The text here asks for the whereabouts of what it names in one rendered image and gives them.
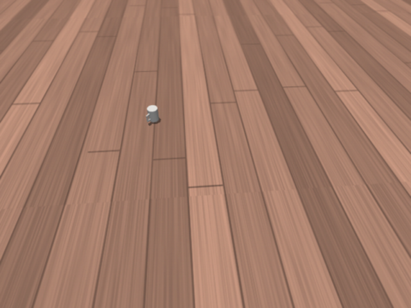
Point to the mug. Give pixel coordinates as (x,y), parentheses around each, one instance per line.
(152,114)

